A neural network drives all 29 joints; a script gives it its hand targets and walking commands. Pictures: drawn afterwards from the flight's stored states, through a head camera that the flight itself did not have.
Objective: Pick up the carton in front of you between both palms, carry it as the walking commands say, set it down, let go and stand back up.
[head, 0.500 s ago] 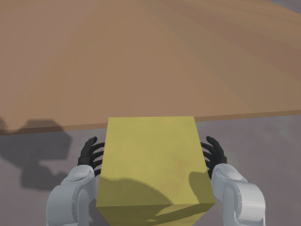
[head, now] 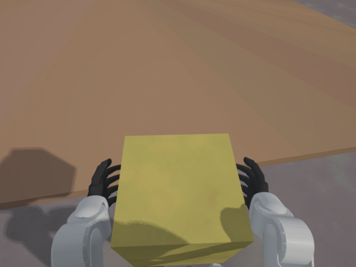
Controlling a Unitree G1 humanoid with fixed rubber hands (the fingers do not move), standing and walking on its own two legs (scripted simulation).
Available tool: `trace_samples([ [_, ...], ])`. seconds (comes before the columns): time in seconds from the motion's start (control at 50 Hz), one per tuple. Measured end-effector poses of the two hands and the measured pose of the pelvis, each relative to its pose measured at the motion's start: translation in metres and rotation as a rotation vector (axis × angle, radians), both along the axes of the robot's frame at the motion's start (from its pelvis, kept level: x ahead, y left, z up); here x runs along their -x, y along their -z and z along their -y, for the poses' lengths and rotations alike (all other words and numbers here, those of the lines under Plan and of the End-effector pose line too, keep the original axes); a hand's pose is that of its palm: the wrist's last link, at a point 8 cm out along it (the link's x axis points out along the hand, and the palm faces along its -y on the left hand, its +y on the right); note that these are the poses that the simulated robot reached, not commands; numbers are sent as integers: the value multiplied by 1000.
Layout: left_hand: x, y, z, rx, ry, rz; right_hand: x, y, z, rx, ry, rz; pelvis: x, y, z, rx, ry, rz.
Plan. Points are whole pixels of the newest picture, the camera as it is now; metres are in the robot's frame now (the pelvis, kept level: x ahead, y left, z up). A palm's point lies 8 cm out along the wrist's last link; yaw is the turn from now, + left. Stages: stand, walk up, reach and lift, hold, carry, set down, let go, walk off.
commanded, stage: carry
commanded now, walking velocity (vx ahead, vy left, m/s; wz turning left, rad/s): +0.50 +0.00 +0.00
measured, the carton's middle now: (178, 205) +0.25 +0.00 +0.03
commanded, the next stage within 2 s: none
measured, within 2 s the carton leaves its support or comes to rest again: neither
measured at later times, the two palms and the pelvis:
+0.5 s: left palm (128, 70) +0.62 +0.13 +0.15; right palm (226, 72) +0.63 -0.17 +0.14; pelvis +0.33 -0.03 +0.00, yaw +2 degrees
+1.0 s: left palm (133, 43) +0.97 +0.16 +0.09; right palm (201, 45) +0.96 -0.14 +0.09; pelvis +0.61 +0.01 -0.02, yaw +1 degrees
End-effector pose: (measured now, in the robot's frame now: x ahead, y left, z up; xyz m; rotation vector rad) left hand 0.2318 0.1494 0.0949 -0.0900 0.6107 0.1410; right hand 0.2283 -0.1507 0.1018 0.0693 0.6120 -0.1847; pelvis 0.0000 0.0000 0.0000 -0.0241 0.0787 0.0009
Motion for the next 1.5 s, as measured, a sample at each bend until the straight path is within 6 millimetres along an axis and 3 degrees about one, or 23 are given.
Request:
trace_samples([
  [0.14,-104,19,15,-26,-54,8,-118,29,15,-28,-51,10,-114,31,24,-6,-30,25],
  [0.2,-149,21,21,-40,-67,-15,-166,34,22,-41,-64,-13,-150,30,33,0,-43,23],
  [0.34,-238,-21,23,-37,-101,49,-265,-7,23,-42,-95,51,-227,4,42,-37,-50,8],
  [0.42,-307,-48,22,-21,-95,125,-329,-32,21,-57,-72,126,-277,-1,37,-40,-37,7],
  [0.5,-385,-57,15,-32,-64,139,-399,-42,16,-32,-60,140,-332,2,27,-30,-26,8],
  [0.56,-446,-49,5,-33,-47,110,-457,-37,7,-6,-55,112,-377,12,16,-16,-20,10],
  [0.64,-531,-23,-10,7,-30,84,-535,-21,-8,12,-24,86,-441,35,-1,-10,-6,18],
  [0.7,-587,3,-16,31,-17,16,-583,-2,-14,21,8,17,-470,37,-10,-23,-9,11],
  [0.76,-626,21,-15,72,-16,-47,-616,17,-16,-11,40,-43,-493,28,-17,-12,-10,-11],
  [0.82,-659,26,-15,95,-32,-41,-646,24,-15,-43,72,-34,-517,18,-22,-6,-7,-30],
  [0.92,-704,19,-14,96,-48,35,-695,18,-13,-70,80,44,-562,11,-21,-1,-17,-48],
  [1.04,-748,-4,-12,47,-72,122,-753,6,-12,-103,22,123,-631,20,-10,-13,-27,-35],
  [1.12,-774,-18,-14,5,-88,110,-789,-5,-14,-77,-33,112,-662,15,-5,-10,-21,-31],
  [1.22,-797,-28,-23,27,-111,65,-818,-22,-24,-75,-43,66,-695,2,-6,-38,-5,-31],
  [1.32,-832,-37,-29,36,-73,82,-843,-35,-29,-47,-18,85,-723,5,-15,-23,-17,-44],
  [1.5,-864,-13,-24,36,-91,-39,-870,3,-24,-71,-4,-40,-764,2,-15,-20,-46,-42],
])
